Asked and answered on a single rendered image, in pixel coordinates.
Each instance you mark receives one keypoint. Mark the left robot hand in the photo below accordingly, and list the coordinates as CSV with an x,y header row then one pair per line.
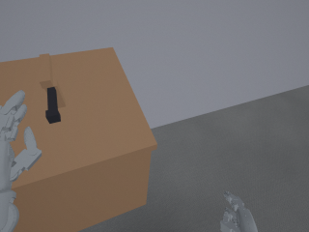
x,y
11,114

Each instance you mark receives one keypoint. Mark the tap lever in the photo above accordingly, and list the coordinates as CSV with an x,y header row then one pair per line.
x,y
52,114

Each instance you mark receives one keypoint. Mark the left robot forearm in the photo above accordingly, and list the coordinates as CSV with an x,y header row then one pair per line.
x,y
9,213

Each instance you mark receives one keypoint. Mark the right robot hand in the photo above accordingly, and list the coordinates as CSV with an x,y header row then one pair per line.
x,y
239,221

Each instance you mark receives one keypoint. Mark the counter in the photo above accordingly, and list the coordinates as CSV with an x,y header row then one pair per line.
x,y
95,162

